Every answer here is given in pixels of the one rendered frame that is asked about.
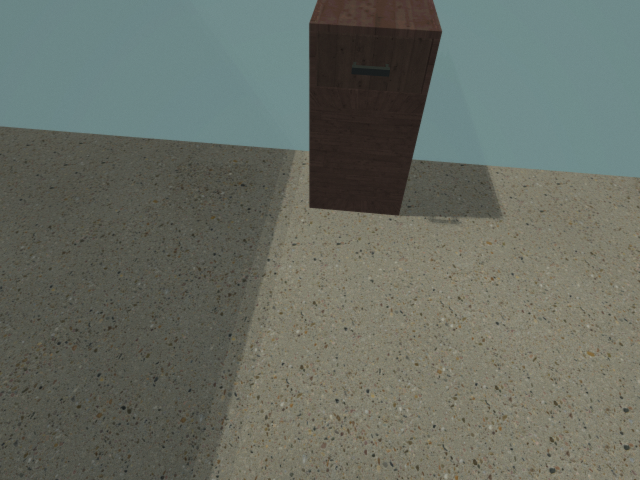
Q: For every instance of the cabinet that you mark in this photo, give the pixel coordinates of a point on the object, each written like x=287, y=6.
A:
x=361, y=142

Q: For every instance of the drawer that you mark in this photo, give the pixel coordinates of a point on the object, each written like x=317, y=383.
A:
x=407, y=58

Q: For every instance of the handle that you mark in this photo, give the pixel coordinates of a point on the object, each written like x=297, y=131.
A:
x=370, y=70

